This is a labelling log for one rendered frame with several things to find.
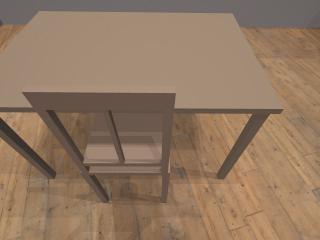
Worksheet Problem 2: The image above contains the chair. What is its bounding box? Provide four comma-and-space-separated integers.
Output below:
22, 85, 176, 203

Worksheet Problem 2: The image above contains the table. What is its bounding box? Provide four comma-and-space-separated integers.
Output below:
0, 11, 284, 180

